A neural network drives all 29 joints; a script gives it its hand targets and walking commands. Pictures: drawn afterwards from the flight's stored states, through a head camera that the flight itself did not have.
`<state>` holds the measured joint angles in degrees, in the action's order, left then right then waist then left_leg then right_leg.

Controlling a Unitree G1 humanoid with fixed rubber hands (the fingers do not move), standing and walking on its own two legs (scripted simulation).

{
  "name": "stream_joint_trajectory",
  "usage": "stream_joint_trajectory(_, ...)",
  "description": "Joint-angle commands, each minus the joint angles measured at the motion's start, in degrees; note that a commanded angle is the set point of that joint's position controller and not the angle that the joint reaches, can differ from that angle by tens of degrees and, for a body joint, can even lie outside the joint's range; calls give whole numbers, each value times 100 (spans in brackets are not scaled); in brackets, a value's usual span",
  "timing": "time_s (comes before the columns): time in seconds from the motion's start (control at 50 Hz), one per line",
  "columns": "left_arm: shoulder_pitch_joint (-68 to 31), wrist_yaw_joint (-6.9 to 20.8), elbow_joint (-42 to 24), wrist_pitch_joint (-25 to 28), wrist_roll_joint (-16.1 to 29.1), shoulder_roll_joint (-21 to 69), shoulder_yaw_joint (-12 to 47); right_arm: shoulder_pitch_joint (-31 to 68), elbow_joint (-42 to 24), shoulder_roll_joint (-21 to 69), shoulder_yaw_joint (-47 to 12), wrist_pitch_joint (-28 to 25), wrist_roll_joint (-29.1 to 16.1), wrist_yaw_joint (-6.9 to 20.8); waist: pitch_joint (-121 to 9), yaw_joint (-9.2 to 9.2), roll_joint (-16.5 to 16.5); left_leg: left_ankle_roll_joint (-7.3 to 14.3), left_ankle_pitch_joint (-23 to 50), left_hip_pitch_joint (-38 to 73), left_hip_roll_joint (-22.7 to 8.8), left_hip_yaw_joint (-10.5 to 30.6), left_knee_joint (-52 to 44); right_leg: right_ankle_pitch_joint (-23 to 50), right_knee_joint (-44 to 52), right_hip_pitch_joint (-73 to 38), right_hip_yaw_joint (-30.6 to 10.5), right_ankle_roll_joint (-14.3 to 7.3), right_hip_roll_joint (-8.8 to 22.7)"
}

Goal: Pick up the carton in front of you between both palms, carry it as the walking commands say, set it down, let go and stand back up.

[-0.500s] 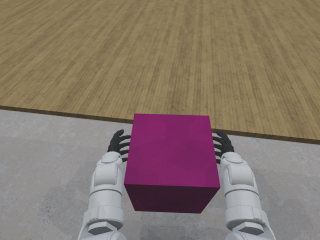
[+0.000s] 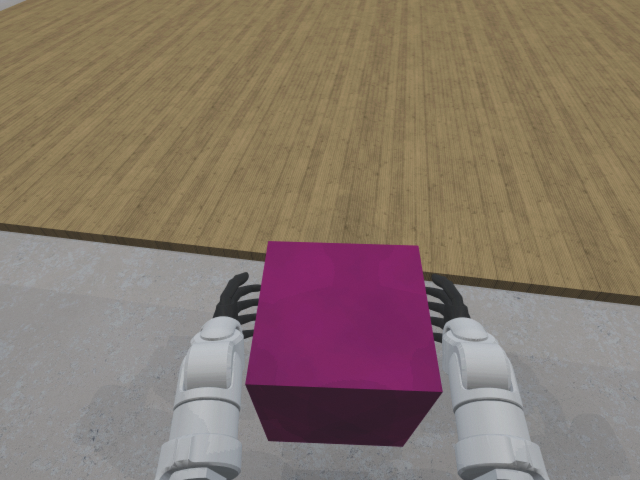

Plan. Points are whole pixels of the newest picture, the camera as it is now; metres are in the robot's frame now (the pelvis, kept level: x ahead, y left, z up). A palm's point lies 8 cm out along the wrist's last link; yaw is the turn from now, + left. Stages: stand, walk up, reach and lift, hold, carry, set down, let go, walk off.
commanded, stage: reach and lift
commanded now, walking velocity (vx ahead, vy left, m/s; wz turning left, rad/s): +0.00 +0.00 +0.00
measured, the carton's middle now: (338, 349) +0.30 +0.00 -0.05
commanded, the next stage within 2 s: hold in 0.12 s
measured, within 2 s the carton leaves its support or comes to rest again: neither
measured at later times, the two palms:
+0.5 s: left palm (221, 332) +0.27 +0.15 +0.05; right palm (458, 332) +0.27 -0.15 +0.04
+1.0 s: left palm (225, 310) +0.30 +0.14 +0.06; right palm (461, 312) +0.29 -0.16 +0.06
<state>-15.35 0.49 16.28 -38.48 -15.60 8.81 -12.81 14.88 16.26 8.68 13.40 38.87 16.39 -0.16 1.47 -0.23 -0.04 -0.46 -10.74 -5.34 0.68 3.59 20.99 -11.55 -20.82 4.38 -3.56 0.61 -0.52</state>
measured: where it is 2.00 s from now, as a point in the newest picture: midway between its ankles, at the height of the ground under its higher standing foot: (345, 408)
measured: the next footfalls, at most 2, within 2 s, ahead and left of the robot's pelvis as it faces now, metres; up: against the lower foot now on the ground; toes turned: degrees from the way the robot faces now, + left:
right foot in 1.48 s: +0.34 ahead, -0.13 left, +0.00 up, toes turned -13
left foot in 1.98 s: +0.69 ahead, +0.04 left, +0.00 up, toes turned +9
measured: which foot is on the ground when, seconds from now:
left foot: down 0.00-1.00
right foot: down 0.00-1.00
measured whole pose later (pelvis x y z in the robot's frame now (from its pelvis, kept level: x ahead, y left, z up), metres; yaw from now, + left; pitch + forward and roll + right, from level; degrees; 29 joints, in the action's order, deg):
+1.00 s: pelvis +0.00 +0.00 -0.01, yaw -2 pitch -1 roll +0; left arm -14.4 -0.3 7.0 -45.8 -12.8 8.4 -11.6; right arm 15.3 8.1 8.8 11.2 46.6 14.0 -1.2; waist -5.1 0.9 -1.0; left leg -0.2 -15.9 -12.3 -0.2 1.7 27.2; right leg -20.1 -29.5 13.2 -1.2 0.3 0.4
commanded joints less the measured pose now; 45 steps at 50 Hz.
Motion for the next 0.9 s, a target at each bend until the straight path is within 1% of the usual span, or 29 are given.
stream_joint_trajectory(0.0,-2513,1277,-293,153,1314,5401,2934,2603,-307,5324,-3018,-170,-1384,1386,-1544,14,41,37,1293,570,530,90,-151,1346,239,-284,-139,12,-477)
stream_joint_trajectory(0.02,-2345,1272,-299,118,1428,5487,3020,2538,-450,5243,-3091,-170,-1452,1405,-1633,-86,48,26,1474,602,469,143,-170,1426,174,-359,-98,-13,-524)
stream_joint_trajectory(0.04,-2325,1263,-373,95,1331,5472,2975,2583,-448,5271,-3127,-143,-1484,1398,-1608,102,-51,35,1452,566,499,125,-139,1419,213,-397,-131,-19,-468)
stream_joint_trajectory(0.08,-2433,1253,-413,75,1368,5423,3035,2634,-446,5223,-3088,-111,-1450,1398,-1550,-13,31,38,1329,602,484,122,-177,1295,205,-305,-108,-13,-496)
stream_joint_trajectory(0.12,-2271,1266,-557,23,1375,5293,3066,2542,-598,5333,-3228,-50,-1531,1370,-1523,130,63,58,1426,567,500,110,-218,1471,229,-381,-121,36,-482)
stream_joint_trajectory(0.14,-2329,1272,-575,-24,1435,5314,3119,2530,-638,5331,-3247,-22,-1585,1364,-1571,60,50,54,1389,555,510,103,-217,1481,229,-496,-131,34,-503)
stream_joint_trajectory(0.22,-2187,1236,-980,-217,1607,5276,3377,2369,-1022,5219,-3466,184,-1666,1288,-1525,47,36,34,1483,684,495,129,-296,1465,294,-502,-113,36,-494)
stream_joint_trajectory(0.24,-2285,1237,-891,-276,1507,5203,3198,2418,-925,5058,-3285,245,-1578,1277,-1376,-39,-58,24,1271,702,501,99,-277,1244,368,-433,-141,-5,-441)
stream_joint_trajectory(0.26,-2139,1234,-850,-308,1462,5169,3139,2382,-915,5041,-3321,271,-1550,1281,-1239,66,-10,25,1129,627,505,106,-313,1079,383,-411,-98,5,-456)
stream_joint_trajectory(0.28,-2297,1231,-776,-338,1500,5156,3192,2332,-786,5035,-3212,291,-1508,1285,-1104,-89,-37,13,931,600,474,116,-343,917,399,-339,-109,-41,-457)
stream_joint_trajectory(0.32,-2396,1242,-701,-352,1374,5104,3053,2481,-622,5057,-3036,317,-1425,1296,-901,-15,60,33,686,438,442,123,-370,639,393,-269,-75,-49,-470)
stream_joint_trajectory(0.36,-2458,1258,-742,-338,1468,5196,3141,2579,-741,5155,-3145,299,-1542,1315,-998,-54,-13,28,752,496,492,66,-339,708,378,-310,-70,-24,-483)
stream_joint_trajectory(0.42,-2652,1270,-686,-297,1446,5232,3097,2811,-656,5121,-3142,280,-1524,1345,-1118,21,21,62,728,446,483,60,-309,708,332,-329,-56,-16,-477)
stream_joint_trajectory(0.44,-2770,1279,-668,-280,1425,5230,3044,2798,-619,5165,-3039,257,-1480,1341,-1182,-69,47,62,690,417,473,85,-283,686,322,-400,-88,-33,-493)
stream_joint_trajectory(0.46,-2824,1282,-670,-284,1424,5188,3057,2937,-627,5202,-3128,244,-1527,1341,-1198,58,32,67,643,492,461,61,-278,615,320,-314,-54,-27,-462)
stream_joint_trajectory(0.48,-2942,1285,-625,-290,1460,5300,3062,2969,-590,5189,-3082,229,-1516,1356,-1187,-79,-95,55,479,436,469,53,-255,522,292,-291,-99,-76,-463)
stream_joint_trajectory(0.52,-2753,1294,-571,-303,1443,5288,3119,2951,-533,5228,-3151,248,-1540,1371,-1157,18,32,49,416,406,454,63,-288,408,310,-278,-35,-61,-479)
stream_joint_trajectory(0.56,-2832,1295,-361,-300,1339,5292,2917,3120,-474,5208,-3053,234,-1459,1380,-1146,70,0,55,320,341,449,61,-297,311,307,-284,-46,-66,-460)
stream_joint_trajectory(0.58,-2883,1296,-391,-278,1396,5373,2967,3094,-478,5163,-3056,222,-1450,1387,-1138,10,10,65,330,423,435,86,-291,321,297,-217,-41,-75,-462)
stream_joint_trajectory(0.6,-2905,1297,-451,-283,1350,5335,2945,3158,-442,5174,-3035,227,-1460,1404,-1200,71,-49,42,304,432,458,30,-297,286,291,-216,-26,-62,-474)
stream_joint_trajectory(0.62,-2987,1294,-354,-277,1419,5393,2978,3184,-471,5222,-3103,197,-1496,1415,-1254,34,41,37,350,413,454,50,-273,324,314,-258,-52,-73,-463)
stream_joint_trajectory(0.64,-3025,1307,-470,-259,1426,5379,2976,3137,-473,5208,-3078,203,-1466,1406,-1280,-27,-49,51,407,482,439,75,-244,395,296,-209,-68,-79,-432)
stream_joint_trajectory(0.72,-2917,1280,-415,-284,1406,5448,2995,3180,-465,5168,-3034,201,-1446,1416,-1215,2,-31,44,438,578,381,118,-291,309,270,-102,-28,-90,-475)
stream_joint_trajectory(0.74,-2981,1285,-390,-286,1430,5411,3019,3143,-419,5138,-3019,206,-1435,1417,-1301,-69,-25,9,481,521,411,80,-259,375,297,-190,-36,-111,-466)
stream_joint_trajectory(0.76,-2911,1286,-365,-285,1362,5394,2933,3181,-445,5170,-3051,201,-1469,1417,-1269,42,-30,40,545,493,422,67,-237,462,269,-193,-59,-86,-471)
stream_joint_trajectory(0.82,-2901,1291,-364,-311,1399,5410,2936,3117,-458,5121,-3078,230,-1457,1404,-1173,18,-31,12,530,376,424,69,-284,521,306,-300,-44,-78,-457)
stream_joint_trajectory(0.84,-3054,1272,-380,-349,1522,5369,3121,3400,-685,5114,-3294,263,-1568,1384,-1459,62,-35,48,-655,-194,-614,-24,97,-372,-65,390,-105,-119,655)
stream_joint_trajectory(0.86,-3045,1255,-467,-383,1584,5376,3152,3405,-684,5213,-3325,310,-1652,1373,-1496,47,-84,100,-2036,-266,-558,224,-143,-1779,-49,711,-150,-141,412)
stream_joint_trajectory(0.88,-3088,1235,-618,-414,1638,5368,3227,3420,-808,5110,-3339,325,-1758,1359,-1405,27,-208,173,-3070,-548,-646,393,-298,-2632,-101,1015,-133,-122,383)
